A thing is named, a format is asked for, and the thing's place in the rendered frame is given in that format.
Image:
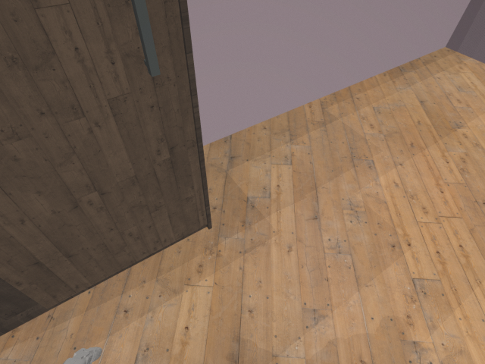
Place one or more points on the handle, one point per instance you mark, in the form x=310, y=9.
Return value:
x=145, y=33

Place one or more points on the wardrobe door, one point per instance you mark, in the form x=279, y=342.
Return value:
x=12, y=301
x=99, y=164

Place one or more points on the left robot hand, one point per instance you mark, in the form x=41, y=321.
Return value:
x=85, y=356

